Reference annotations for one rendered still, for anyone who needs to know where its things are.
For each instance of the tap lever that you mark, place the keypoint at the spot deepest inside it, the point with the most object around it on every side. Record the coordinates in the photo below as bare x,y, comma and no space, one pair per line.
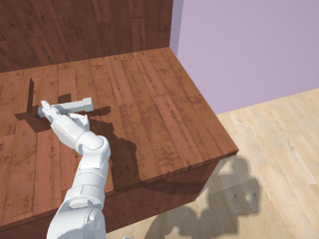
85,105

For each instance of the left robot hand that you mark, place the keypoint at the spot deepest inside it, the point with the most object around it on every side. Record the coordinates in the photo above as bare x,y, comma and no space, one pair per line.
68,127

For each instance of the counter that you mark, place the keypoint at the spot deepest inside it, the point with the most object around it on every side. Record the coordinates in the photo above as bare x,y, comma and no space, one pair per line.
165,139

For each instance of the robot left forearm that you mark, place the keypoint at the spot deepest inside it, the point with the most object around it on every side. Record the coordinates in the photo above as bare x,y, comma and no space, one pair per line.
91,176

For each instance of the robot left upper arm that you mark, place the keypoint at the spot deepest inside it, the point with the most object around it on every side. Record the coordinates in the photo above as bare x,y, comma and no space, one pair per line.
83,223

